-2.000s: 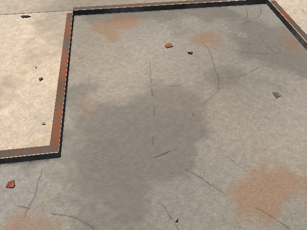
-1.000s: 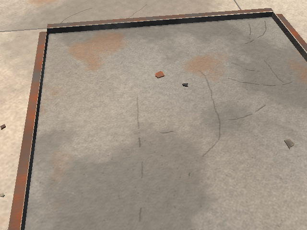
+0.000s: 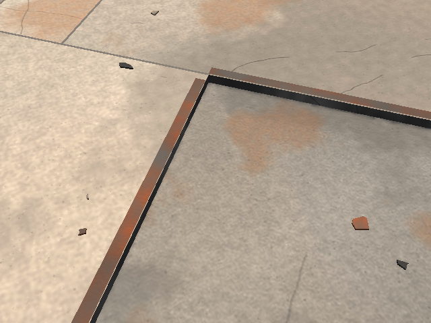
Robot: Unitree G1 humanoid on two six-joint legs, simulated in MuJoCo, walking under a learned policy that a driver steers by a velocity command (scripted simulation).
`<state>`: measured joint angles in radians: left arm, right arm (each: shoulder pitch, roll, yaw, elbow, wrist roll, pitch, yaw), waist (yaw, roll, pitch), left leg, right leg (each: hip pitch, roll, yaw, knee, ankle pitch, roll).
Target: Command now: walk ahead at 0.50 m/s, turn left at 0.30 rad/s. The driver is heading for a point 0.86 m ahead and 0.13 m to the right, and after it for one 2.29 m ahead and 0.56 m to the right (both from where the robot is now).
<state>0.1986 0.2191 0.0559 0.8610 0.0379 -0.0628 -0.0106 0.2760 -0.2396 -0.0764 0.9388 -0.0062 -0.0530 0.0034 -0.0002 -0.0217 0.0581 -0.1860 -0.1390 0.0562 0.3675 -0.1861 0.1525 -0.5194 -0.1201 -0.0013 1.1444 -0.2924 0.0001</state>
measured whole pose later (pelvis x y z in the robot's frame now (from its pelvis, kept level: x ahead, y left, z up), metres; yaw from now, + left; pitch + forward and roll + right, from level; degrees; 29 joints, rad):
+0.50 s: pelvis +0.28 -0.05 -0.01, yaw +3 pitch +0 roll +0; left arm 0.20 0.23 0.05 0.89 0.02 -0.07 -0.01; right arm 0.35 -0.23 -0.04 0.96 -0.02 -0.07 0.00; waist -0.02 0.02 0.05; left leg -0.30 -0.04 -0.03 1.19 -0.33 0.10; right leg -0.31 0.06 -0.11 0.47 -0.17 -0.10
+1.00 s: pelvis +0.54 +0.01 -0.01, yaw -4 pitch +1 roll -1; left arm 0.41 0.23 0.05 0.98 0.00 -0.06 0.00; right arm 0.08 -0.21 -0.03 0.83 -0.04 -0.09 0.00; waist 0.06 -0.02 0.05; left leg -0.39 0.01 0.09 0.53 -0.17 0.06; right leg -0.23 0.03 0.01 1.00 -0.42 -0.08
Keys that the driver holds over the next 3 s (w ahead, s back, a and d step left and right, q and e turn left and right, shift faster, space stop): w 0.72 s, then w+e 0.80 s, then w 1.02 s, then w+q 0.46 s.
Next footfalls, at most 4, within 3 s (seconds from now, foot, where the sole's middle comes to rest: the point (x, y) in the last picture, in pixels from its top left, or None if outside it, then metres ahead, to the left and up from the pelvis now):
0.38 right None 0.38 -0.11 -0.78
0.92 left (192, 262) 0.66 0.09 -0.78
1.46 right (264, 206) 0.88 -0.16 -0.78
2.02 left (257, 132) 1.25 -0.16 -0.78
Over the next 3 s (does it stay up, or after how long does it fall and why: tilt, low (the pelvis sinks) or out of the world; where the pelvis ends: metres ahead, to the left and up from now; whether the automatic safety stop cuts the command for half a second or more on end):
stays up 1.48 -0.39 0.02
